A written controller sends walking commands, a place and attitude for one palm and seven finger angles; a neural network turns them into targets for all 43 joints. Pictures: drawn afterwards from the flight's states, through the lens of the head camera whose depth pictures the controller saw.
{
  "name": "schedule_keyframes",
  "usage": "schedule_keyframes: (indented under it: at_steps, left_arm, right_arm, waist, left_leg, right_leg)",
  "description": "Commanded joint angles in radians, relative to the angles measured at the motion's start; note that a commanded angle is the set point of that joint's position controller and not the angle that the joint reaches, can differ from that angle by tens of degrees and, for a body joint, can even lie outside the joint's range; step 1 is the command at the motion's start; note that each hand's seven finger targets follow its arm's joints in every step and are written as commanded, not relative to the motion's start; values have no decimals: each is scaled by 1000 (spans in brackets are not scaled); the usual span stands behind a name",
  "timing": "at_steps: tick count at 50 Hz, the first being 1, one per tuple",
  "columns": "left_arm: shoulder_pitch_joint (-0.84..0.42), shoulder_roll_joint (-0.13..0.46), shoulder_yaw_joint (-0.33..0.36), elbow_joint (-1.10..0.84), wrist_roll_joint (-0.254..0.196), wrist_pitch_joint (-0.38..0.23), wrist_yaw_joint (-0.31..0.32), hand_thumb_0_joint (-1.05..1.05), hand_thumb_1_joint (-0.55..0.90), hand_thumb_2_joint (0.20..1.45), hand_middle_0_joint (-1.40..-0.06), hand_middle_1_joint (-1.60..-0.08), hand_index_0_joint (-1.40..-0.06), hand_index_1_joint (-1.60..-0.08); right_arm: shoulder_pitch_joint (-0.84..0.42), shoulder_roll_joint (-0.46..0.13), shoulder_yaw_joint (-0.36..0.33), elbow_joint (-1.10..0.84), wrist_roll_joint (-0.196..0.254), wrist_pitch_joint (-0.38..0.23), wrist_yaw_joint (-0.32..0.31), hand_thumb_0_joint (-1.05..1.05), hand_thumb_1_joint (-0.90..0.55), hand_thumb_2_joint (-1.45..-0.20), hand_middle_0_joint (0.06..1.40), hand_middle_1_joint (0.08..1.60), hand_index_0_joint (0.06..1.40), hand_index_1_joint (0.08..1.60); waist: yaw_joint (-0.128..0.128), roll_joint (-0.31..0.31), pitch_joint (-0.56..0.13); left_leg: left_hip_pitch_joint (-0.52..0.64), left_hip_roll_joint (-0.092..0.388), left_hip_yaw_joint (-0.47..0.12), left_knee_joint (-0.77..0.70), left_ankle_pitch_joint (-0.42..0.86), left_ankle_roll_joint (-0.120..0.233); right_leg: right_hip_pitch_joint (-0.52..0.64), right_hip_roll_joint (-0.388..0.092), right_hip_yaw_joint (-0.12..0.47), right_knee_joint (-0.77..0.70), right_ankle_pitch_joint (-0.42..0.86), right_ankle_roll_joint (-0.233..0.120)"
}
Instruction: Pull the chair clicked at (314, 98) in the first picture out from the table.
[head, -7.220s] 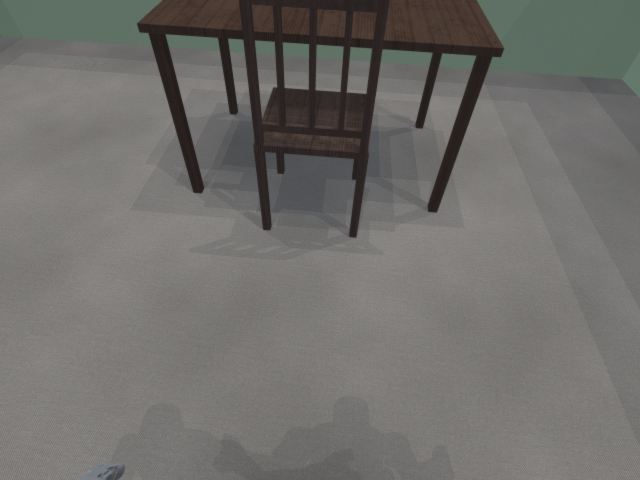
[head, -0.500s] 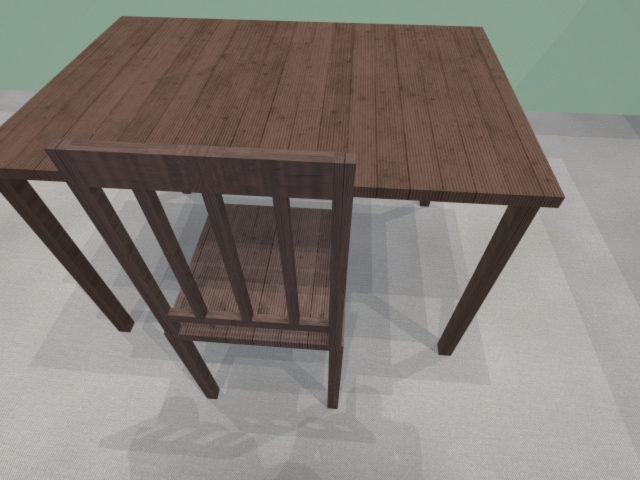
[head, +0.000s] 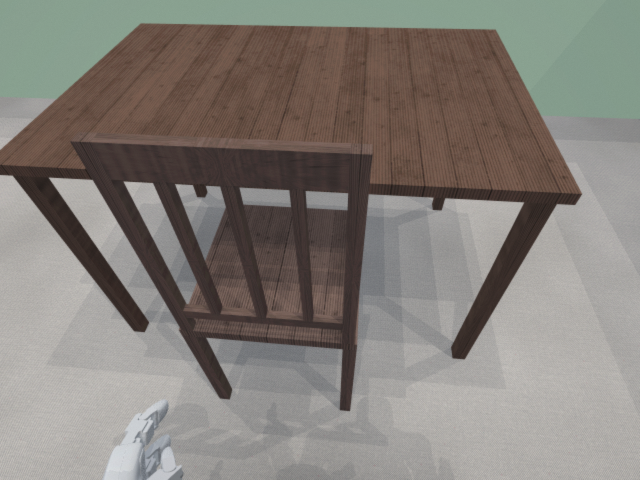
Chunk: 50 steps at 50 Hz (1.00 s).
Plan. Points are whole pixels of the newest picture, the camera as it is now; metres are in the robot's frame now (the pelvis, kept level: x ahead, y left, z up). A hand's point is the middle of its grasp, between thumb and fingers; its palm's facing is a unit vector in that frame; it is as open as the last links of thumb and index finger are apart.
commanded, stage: raise the hand toward the chair's back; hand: left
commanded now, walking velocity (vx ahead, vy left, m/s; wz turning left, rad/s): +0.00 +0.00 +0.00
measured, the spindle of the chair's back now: (248, 260) +0.48 +0.15 -0.06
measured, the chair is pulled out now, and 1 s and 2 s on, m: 0.00 0.00 0.00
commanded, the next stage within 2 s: aim the fingers beside a spindle in 1.94 s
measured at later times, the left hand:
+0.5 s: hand (193, 457) +0.17 +0.17 -0.05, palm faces -0.09 -1.00 -0.04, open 11.3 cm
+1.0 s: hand (176, 424) +0.20 +0.19 -0.04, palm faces -0.07 -1.00 -0.05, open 15.5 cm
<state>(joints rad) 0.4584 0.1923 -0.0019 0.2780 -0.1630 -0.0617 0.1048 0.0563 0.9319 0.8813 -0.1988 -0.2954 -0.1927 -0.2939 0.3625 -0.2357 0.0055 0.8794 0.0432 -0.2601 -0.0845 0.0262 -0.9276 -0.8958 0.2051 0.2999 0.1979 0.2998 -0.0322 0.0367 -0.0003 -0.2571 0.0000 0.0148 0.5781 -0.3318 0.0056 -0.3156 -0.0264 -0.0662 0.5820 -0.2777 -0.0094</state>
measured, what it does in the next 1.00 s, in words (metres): lowers itself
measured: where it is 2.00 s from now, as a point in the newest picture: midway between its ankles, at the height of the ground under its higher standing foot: outside the picture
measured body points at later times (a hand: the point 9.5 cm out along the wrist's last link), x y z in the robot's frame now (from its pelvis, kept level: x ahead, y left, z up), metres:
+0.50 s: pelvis -0.03 +0.01 -0.10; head +0.05 +0.02 +0.34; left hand +0.17 +0.22 -0.04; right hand +0.20 -0.18 -0.17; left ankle -0.02 +0.12 -0.73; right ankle +0.02 -0.11 -0.73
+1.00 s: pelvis -0.02 +0.02 -0.08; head +0.06 +0.04 +0.36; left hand +0.20 +0.25 -0.03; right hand +0.16 -0.24 -0.14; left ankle -0.02 +0.12 -0.73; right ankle +0.02 -0.11 -0.73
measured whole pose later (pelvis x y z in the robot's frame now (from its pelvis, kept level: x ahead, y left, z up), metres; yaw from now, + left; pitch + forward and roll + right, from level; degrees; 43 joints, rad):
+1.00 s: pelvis -0.02 +0.02 -0.08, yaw +0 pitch +16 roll -3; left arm 0.41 0.25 0.14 -0.05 -0.24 -0.41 -0.25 0.00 -0.25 0.41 -0.09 -0.12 -0.08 -0.12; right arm 0.22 -0.25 -0.03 0.51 0.03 -0.21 -0.05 0.01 -0.90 -0.90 0.20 0.30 0.20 0.30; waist -0.03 0.01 -0.14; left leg -0.89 0.01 -0.01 1.18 -0.57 0.03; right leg -0.92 -0.03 -0.08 1.10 -0.47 0.00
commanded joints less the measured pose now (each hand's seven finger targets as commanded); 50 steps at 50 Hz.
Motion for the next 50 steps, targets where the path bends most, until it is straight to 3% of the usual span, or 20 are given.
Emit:
schedule_keyframes:
  at_steps: [1,3,4,6,9,11,13,15,17,19,22,24,25,27,29,33,36,39,44,50]
  left_arm:
    - [-12,-122,-43,-91,-38,-273,-129,0,690,810,-179,-267,-179,-267]
    - [163,-96,24,-74,-65,-427,-247,0,643,790,-174,-260,-174,-260]
    - [209,-24,103,-33,-62,-493,-306,0,620,780,-172,-256,-172,-256]
    - [164,39,151,-67,-27,-612,-383,0,573,760,-167,-249,-167,-249]
    - [133,84,185,-227,-24,-573,-379,0,503,730,-160,-238,-160,-238]
    - [38,75,161,-417,-45,-547,-348,0,457,710,-156,-230,-156,-230]
    - [-21,83,150,-599,-47,-554,-309,0,410,690,-151,-223,-151,-223]
    - [-112,78,108,-720,-41,-580,-299,0,363,670,-146,-216,-146,-216]
    - [-119,35,37,-703,-50,-590,-329,0,317,650,-142,-208,-142,-208]
    - [-125,17,-3,-648,-55,-567,-376,0,270,630,-137,-201,-137,-201]
    - [-57,83,69,-548,-66,-463,-423,0,200,600,-130,-190,-130,-190]
    - [0,133,144,-498,-69,-378,-428,0,153,580,-125,-183,-125,-183]
    - [-7,129,154,-530,-81,-350,-426,0,130,570,-123,-179,-123,-179]
    - [0,135,203,-570,-108,-321,-402,0,83,550,-118,-172,-118,-172]
    - [10,133,221,-604,-115,-330,-367,0,37,530,-114,-164,-114,-164]
    - [-21,102,177,-570,-101,-392,-329,0,-57,490,-104,-150,-104,-150]
    - [-31,113,163,-517,-86,-426,-346,0,-127,460,-97,-139,-97,-139]
    - [-46,136,177,-505,-88,-430,-366,0,-197,430,-90,-128,-90,-128]
    - [-50,169,221,-561,-97,-424,-353,0,-313,380,-79,-109,-79,-109]
    - [-59,156,216,-506,-88,-409,-354,0,-453,320,-65,-87,-65,-87]
  right_arm:
    - [-163,-135,-71,-287,-32,-139,18,0,-900,-900,200,300,200,300]
    - [-204,-134,-90,-361,-39,-127,61,0,-900,-900,200,300,200,300]
    - [-215,-135,-101,-386,-34,-108,89,0,-900,-900,200,300,200,300]
    - [-255,-134,-114,-443,-39,-71,118,0,-900,-900,200,300,200,300]
    - [-270,-121,-116,-522,-31,-5,124,0,-900,-900,200,300,200,300]
    - [-275,-114,-109,-577,-24,16,112,0,-900,-900,200,300,200,300]
    - [-238,-106,-103,-583,-31,25,97,0,-900,-900,200,300,200,300]
    - [-217,-108,-95,-565,-39,24,80,0,-900,-900,200,300,200,300]
    - [-205,-113,-81,-537,-41,10,71,0,-900,-900,200,300,200,300]
    - [-200,-125,-70,-516,-37,-7,62,0,-900,-900,200,300,200,300]
    - [-212,-133,-70,-516,-16,-6,44,0,-900,-900,200,300,200,300]
    - [-239,-130,-66,-525,-5,9,36,0,-900,-900,200,300,200,300]
    - [-236,-121,-61,-534,-3,16,35,0,-900,-900,200,300,200,300]
    - [-250,-105,-62,-541,-1,23,26,0,-900,-900,200,300,200,300]
    - [-257,-93,-58,-541,-4,22,23,0,-900,-900,200,300,200,300]
    - [-227,-99,-57,-513,-13,7,24,0,-900,-900,200,300,200,300]
    - [-217,-117,-57,-511,-12,-4,26,0,-900,-900,200,300,200,300]
    - [-201,-130,-63,-516,-6,-11,24,0,-900,-900,200,300,200,300]
    - [-180,-128,-70,-513,-8,-12,24,0,-900,-900,200,300,200,300]
    - [-168,-131,-70,-514,-9,4,31,0,-900,-900,200,300,200,300]
  waist:
    - [15,-342,-2]
    - [75,-335,-74]
    - [99,-230,-99]
    - [99,-137,-143]
    - [132,-3,-251]
    - [104,49,-299]
    - [70,108,-377]
    - [17,83,-420]
    - [-27,88,-379]
    - [-56,38,-359]
    - [-24,-36,-371]
    - [24,-18,-397]
    - [30,-13,-420]
    - [51,-49,-451]
    - [65,-29,-462]
    - [24,-54,-361]
    - [18,-20,-319]
    - [15,-25,-332]
    - [29,43,-390]
    - [19,45,-359]
  left_leg:
    - [-302,-18,-24,102,-76,-2]
    - [-421,-27,-8,187,-48,-18]
    - [-445,-36,4,229,-14,-30]
    - [-529,-41,18,328,20,-22]
    - [-576,-44,29,371,35,-8]
    - [-567,-35,19,392,-10,1]
    - [-517,-21,-3,433,67,9]
    - [-488,-4,-30,481,103,15]
    - [-500,4,-53,513,96,16]
    - [-529,8,-70,525,54,22]
    - [-603,-1,-70,503,-56,20]
    - [-607,-10,-63,478,-51,17]
    - [-594,-13,-63,461,-43,14]
    - [-580,-12,-61,444,-8,15]
    - [-560,-9,-63,426,24,12]
    - [-579,-2,-66,421,-23,8]
    - [-594,-4,-69,407,-76,7]
    - [-577,-3,-69,395,-76,10]
    - [-500,0,-69,385,57,3]
    - [-480,2,-64,382,108,-3]
  right_leg:
    - [-272,-2,-9,31,-275,2]
    - [-255,0,10,135,-217,-12]
    - [-235,-7,32,187,-144,-30]
    - [-287,-9,37,310,-32,-40]
    - [-307,-2,51,406,16,-43]
    - [-351,6,60,414,-47,-39]
    - [-379,14,54,444,30,-38]
    - [-447,26,42,467,44,-29]
    - [-523,30,27,471,20,-24]
    - [-559,33,19,465,-23,-19]
    - [-508,28,28,430,-130,-13]
    - [-465,26,27,425,-141,-17]
    - [-435,21,20,420,-137,-16]
    - [-383,19,19,410,-108,-11]
    - [-369,21,6,415,-86,-13]
    - [-439,21,-5,402,-142,-11]
    - [-478,19,-6,402,-198,-18]
    - [-467,21,-5,392,-194,-18]
    - [-419,23,-13,398,-74,-22]
    - [-410,25,-18,391,-15,-20]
